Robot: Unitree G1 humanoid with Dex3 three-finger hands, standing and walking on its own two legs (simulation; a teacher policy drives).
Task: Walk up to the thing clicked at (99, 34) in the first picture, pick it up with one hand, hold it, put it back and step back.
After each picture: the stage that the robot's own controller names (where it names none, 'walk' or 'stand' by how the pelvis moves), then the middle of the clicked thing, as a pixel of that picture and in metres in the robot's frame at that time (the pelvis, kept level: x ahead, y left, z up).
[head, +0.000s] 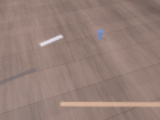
stand; (99, 34) +1.61 -0.20 -0.72
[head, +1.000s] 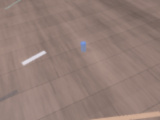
walk; (83, 46) +1.49 +0.13 -0.70
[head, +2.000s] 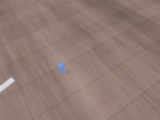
walk; (61, 68) +0.95 +0.30 -0.72
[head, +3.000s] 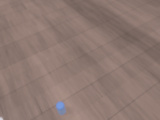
walk; (61, 108) +0.57 +0.25 -0.72
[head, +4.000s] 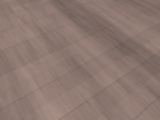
stand; out of the picture +0.40 +0.21 -0.71
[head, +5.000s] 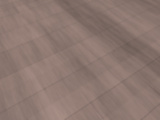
stand; out of the picture +0.37 +0.20 -0.72
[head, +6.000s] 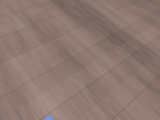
walk; out of the picture +0.42 +0.19 -0.71
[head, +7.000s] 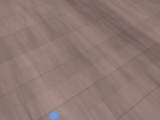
stand; (54, 117) +0.43 +0.23 -0.70
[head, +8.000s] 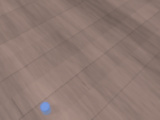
stand; (45, 108) +0.40 +0.25 -0.67
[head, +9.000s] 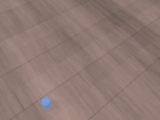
stand; (46, 103) +0.44 +0.23 -0.68
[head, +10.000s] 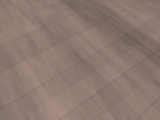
stand; out of the picture +0.34 +0.19 -0.69
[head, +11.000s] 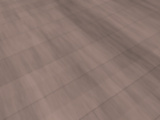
stand; out of the picture +0.33 +0.20 -0.72
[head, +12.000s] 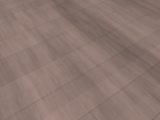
stand; out of the picture +0.31 +0.21 -0.72
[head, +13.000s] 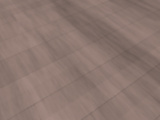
stand; out of the picture +0.30 +0.21 -0.73
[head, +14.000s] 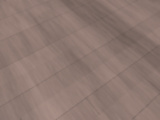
go down; out of the picture +0.31 +0.21 -0.71
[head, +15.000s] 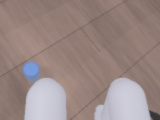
go down; (32, 72) +0.40 +0.21 -0.29
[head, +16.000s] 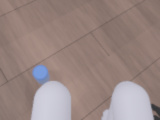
close in; (41, 75) +0.40 +0.20 -0.30
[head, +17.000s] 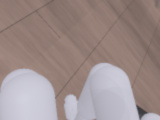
close in; out of the picture +0.39 +0.23 -0.22
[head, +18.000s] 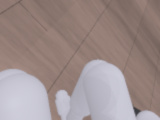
close; out of the picture +0.38 +0.24 -0.22
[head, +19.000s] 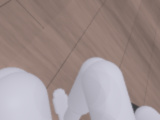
lift; out of the picture +0.38 +0.24 -0.22
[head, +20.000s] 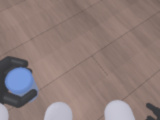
lift; (24, 86) +0.31 +0.20 -0.01
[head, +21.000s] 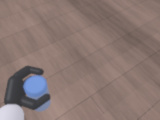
hold; (38, 94) +0.30 +0.17 +0.01
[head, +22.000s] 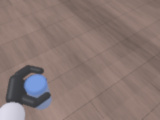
hold; (39, 92) +0.31 +0.17 +0.01
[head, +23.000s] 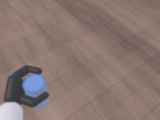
hold; (37, 92) +0.32 +0.17 +0.01
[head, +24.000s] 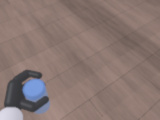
crouch; (37, 97) +0.31 +0.17 +0.00
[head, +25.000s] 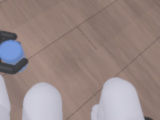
lower; (14, 57) +0.41 +0.21 -0.10
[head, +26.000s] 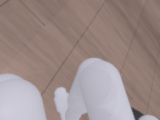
lower; out of the picture +0.43 +0.27 -0.21
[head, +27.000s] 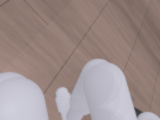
lower; out of the picture +0.40 +0.26 -0.22
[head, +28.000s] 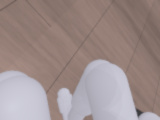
lower; out of the picture +0.39 +0.26 -0.22
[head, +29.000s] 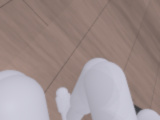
lower; out of the picture +0.39 +0.25 -0.22
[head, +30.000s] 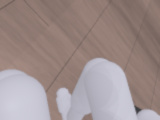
loosen; out of the picture +0.38 +0.25 -0.22
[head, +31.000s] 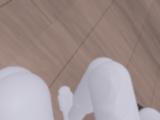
withdraw; out of the picture +0.38 +0.24 -0.22
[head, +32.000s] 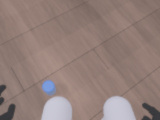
walk; (49, 88) +0.38 +0.19 -0.45
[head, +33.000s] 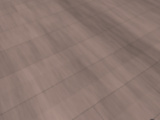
stand; out of the picture +0.32 +0.19 -0.66
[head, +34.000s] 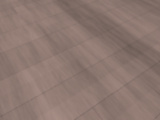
stand; out of the picture +0.32 +0.19 -0.66
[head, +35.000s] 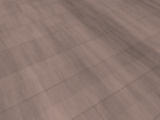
stand; out of the picture +0.33 +0.18 -0.69
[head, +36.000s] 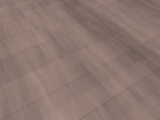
stand; out of the picture +0.34 +0.19 -0.72
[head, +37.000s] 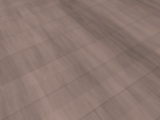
stand; out of the picture +0.31 +0.20 -0.73
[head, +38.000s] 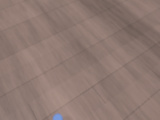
walk; out of the picture +0.35 +0.16 -0.70
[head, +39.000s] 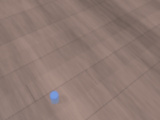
walk; (54, 97) +0.53 +0.19 -0.71
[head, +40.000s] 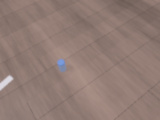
walk; (61, 65) +0.85 +0.27 -0.69
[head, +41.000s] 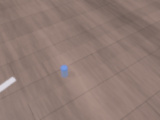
stand; (64, 71) +0.91 +0.19 -0.71
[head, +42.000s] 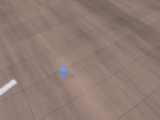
stand; (63, 72) +0.95 +0.21 -0.73
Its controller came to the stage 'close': yes
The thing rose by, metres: 0.72
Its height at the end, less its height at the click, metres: +0.00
